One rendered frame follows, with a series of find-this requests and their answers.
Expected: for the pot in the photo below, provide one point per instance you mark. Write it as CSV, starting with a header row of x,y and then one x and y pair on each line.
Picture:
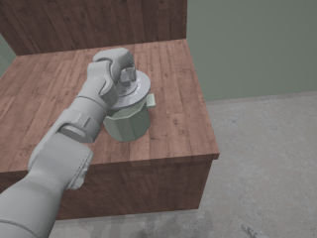
x,y
130,124

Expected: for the left robot forearm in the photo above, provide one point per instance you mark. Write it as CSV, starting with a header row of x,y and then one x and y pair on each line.
x,y
81,121

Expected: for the lid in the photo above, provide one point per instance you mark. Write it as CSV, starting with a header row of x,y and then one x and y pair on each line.
x,y
137,92

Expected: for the table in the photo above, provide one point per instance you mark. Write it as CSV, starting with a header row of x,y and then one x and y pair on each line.
x,y
55,41

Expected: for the right robot hand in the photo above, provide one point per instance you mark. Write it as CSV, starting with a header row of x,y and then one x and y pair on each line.
x,y
252,232

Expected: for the knob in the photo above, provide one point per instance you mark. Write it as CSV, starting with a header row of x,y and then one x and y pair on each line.
x,y
125,79

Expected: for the left robot upper arm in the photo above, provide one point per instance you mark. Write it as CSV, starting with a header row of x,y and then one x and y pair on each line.
x,y
29,207

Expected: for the left robot hand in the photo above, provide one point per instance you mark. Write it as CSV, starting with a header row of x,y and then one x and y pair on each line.
x,y
125,60

